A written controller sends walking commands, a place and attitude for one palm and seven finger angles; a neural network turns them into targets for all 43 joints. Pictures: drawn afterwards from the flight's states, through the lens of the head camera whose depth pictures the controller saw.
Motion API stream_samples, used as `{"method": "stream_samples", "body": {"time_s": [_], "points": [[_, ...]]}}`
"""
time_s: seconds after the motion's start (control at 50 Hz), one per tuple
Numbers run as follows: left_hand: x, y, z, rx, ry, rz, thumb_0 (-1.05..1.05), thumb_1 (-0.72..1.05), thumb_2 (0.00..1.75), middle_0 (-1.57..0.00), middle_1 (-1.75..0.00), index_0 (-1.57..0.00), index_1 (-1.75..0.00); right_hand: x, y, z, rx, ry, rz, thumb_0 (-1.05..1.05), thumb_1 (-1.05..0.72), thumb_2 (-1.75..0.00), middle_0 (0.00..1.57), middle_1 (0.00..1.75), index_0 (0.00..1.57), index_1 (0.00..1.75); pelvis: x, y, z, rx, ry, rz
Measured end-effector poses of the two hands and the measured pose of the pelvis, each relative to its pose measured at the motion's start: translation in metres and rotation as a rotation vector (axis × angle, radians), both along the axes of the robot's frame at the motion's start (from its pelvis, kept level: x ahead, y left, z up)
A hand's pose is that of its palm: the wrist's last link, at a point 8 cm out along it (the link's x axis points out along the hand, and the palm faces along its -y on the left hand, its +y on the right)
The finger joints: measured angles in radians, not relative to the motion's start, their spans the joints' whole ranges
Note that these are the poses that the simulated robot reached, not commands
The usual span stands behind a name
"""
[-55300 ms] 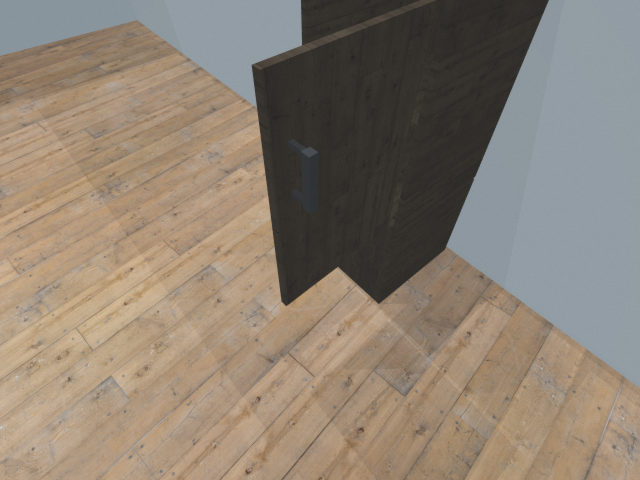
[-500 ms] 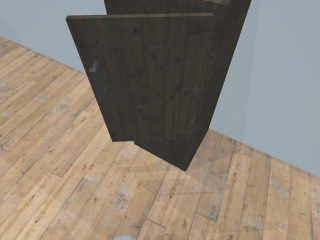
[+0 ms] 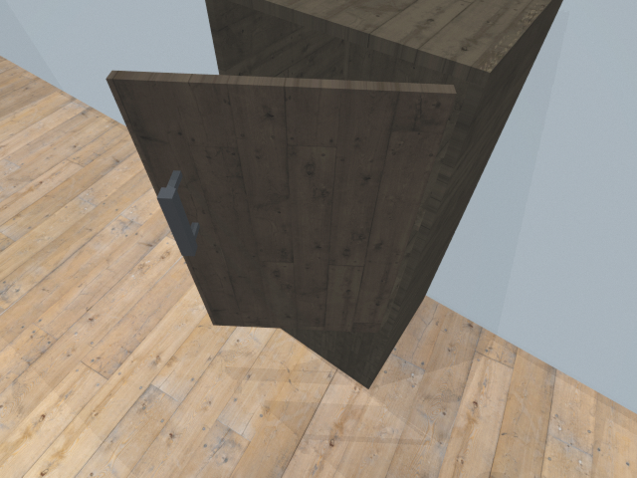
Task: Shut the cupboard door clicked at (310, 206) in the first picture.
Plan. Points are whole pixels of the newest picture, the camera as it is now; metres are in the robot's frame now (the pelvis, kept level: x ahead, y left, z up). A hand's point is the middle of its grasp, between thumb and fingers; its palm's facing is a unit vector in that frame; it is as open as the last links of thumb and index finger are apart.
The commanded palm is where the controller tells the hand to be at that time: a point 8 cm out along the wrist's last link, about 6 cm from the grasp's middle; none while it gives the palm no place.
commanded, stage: come to a stop and stand still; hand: left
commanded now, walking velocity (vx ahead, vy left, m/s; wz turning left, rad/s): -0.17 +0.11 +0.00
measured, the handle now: (182, 214) +0.43 +0.23 +0.06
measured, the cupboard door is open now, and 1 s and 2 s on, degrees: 33 33 33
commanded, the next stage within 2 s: look again from close up in 1.94 s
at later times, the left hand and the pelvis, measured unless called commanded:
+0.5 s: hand out of the picture +0.04 +0.26 -0.17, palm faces +0.01 -0.96 -0.29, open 7.4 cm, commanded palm none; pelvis -0.02 +0.06 -0.01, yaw -2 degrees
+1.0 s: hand out of the picture +0.00 +0.27 -0.16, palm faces -0.07 -0.97 -0.22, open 7.3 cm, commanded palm none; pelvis -0.03 +0.09 +0.01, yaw -4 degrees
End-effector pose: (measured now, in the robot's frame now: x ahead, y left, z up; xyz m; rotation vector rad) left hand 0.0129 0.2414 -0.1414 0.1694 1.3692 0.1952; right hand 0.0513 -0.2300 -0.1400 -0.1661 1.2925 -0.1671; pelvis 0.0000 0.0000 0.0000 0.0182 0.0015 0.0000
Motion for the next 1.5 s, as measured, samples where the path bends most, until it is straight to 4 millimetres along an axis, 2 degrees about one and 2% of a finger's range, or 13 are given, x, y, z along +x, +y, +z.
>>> {"method": "stream_samples", "body": {"time_s": [0.14, 0.24, 0.32, 0.4, 0.46, 0.54, 0.62, 0.7, 0.86, 0.98, 1.08, 1.2, 1.5], "points": [[0.026, -0.002, 0.011, 0.042, -0.044, -0.021, 0.01, 0.91, 0.90, -0.20, -0.30, -0.20, -0.29, 0.002, -0.023, -0.004, -0.013, 0.041, -0.012, 0.00, -0.92, -0.89, 0.20, 0.30, 0.20, 0.30, 0.001, -0.007, 0.001, 0.004, 0.007, 0.008], [0.029, 0.005, 0.013, 0.031, -0.069, -0.019, 0.00, 0.91, 0.90, -0.20, -0.30, -0.20, -0.29, 0.007, -0.021, 0.007, -0.038, 0.031, 0.004, 0.00, -0.91, -0.89, 0.20, 0.30, 0.20, 0.30, -0.005, 0.004, 0.007, 0.010, 0.007, 0.009], [0.026, 0.021, 0.005, 0.014, -0.083, -0.018, 0.00, 0.90, 0.90, -0.20, -0.30, -0.20, -0.30, 0.013, -0.007, 0.014, -0.055, -0.015, 0.022, 0.00, -0.91, -0.89, 0.20, 0.30, 0.20, 0.30, -0.011, 0.019, 0.004, 0.001, 0.006, 0.013], [0.024, 0.045, -0.007, 0.025, -0.109, -0.024, 0.00, 0.90, 0.90, -0.20, -0.30, -0.21, -0.30, 0.014, 0.014, 0.012, -0.067, -0.115, 0.030, 0.00, -0.91, -0.89, 0.20, 0.30, 0.20, 0.30, -0.016, 0.041, -0.008, -0.016, -0.011, 0.013], [0.020, 0.059, 0.000, 0.046, -0.112, -0.049, 0.01, 0.90, 0.90, -0.20, -0.30, -0.20, -0.30, 0.012, 0.035, 0.010, -0.036, -0.172, 0.028, 0.00, -0.91, -0.89, 0.20, 0.30, 0.20, 0.30, -0.019, 0.053, -0.009, -0.010, -0.028, -0.023], [0.013, 0.073, 0.011, 0.075, -0.131, -0.080, 0.01, 0.90, 0.90, -0.20, -0.30, -0.20, -0.29, 0.006, 0.064, -0.004, 0.041, -0.200, 0.029, 0.00, -0.91, -0.89, 0.20, 0.30, 0.20, 0.30, -0.028, 0.063, -0.011, 0.008, -0.028, -0.046], [0.000, 0.079, 0.020, 0.079, -0.109, -0.112, 0.00, 0.90, 0.90, -0.20, -0.30, -0.20, -0.29, -0.009, 0.084, -0.010, 0.090, -0.194, -0.012, -0.01, -0.92, -0.89, 0.20, 0.30, 0.20, 0.30, -0.036, 0.074, -0.007, 0.003, -0.023, -0.050], [-0.006, 0.083, 0.021, 0.059, -0.083, -0.128, 0.01, 0.90, 0.90, -0.20, -0.30, -0.20, -0.29, -0.033, 0.086, -0.006, 0.066, -0.162, -0.035, -0.02, -0.94, -0.89, 0.20, 0.30, 0.21, 0.30, -0.038, 0.084, -0.002, -0.003, -0.012, -0.060], [-0.007, 0.081, 0.016, 0.009, -0.072, -0.123, 0.01, 0.90, 0.90, -0.20, -0.30, -0.20, -0.29, -0.093, 0.085, -0.001, 0.020, 0.024, -0.043, -0.01, -0.92, -0.89, 0.20, 0.30, 0.20, 0.30, -0.037, 0.092, 0.004, -0.004, -0.004, -0.060], [-0.013, 0.075, 0.012, -0.010, -0.024, -0.121, 0.01, 0.91, 0.90, -0.20, -0.30, -0.20, -0.29, -0.112, 0.091, 0.000, 0.027, 0.094, -0.064, 0.00, -0.91, -0.89, 0.20, 0.30, 0.20, 0.30, -0.033, 0.092, 0.006, -0.004, -0.003, -0.062], [-0.016, 0.070, 0.010, -0.018, 0.006, -0.115, 0.01, 0.91, 0.90, -0.20, -0.30, -0.20, -0.29, -0.107, 0.097, 0.000, 0.046, 0.101, -0.067, 0.00, -0.91, -0.89, 0.20, 0.30, 0.20, 0.30, -0.027, 0.089, 0.007, -0.006, -0.005, -0.061], [-0.017, 0.063, 0.010, -0.021, 0.024, -0.102, 0.01, 0.91, 0.90, -0.20, -0.30, -0.20, -0.29, -0.089, 0.100, -0.002, 0.064, 0.078, -0.057, 0.00, -0.91, -0.89, 0.20, 0.30, 0.20, 0.30, -0.020, 0.084, 0.008, -0.007, -0.007, -0.059], [-0.011, 0.043, 0.009, -0.025, 0.038, -0.083, 0.01, 0.92, 0.90, -0.20, -0.30, -0.20, -0.29, -0.062, 0.074, 0.000, 0.040, 0.067, -0.041, 0.00, -0.92, -0.89, 0.20, 0.30, 0.20, 0.30, -0.006, 0.065, 0.009, -0.006, -0.006, -0.051]]}}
